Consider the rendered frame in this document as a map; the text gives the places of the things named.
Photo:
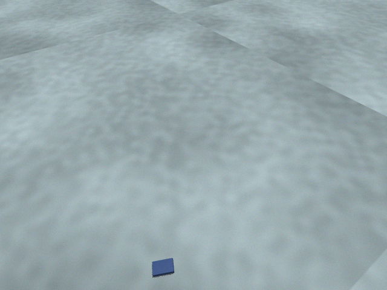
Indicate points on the small box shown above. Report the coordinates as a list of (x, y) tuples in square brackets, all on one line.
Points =
[(162, 267)]

